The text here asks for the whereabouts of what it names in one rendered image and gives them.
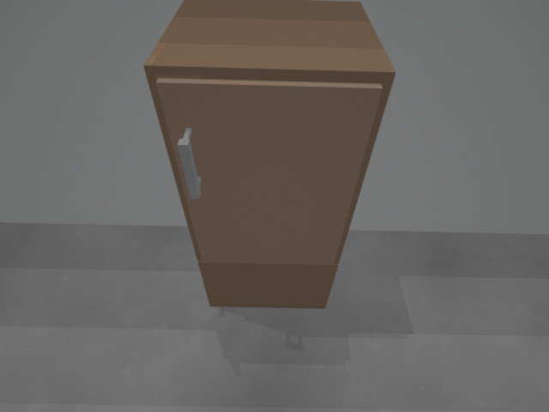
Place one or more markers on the handle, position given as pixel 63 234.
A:
pixel 188 163

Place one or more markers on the cupboard door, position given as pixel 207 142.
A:
pixel 279 162

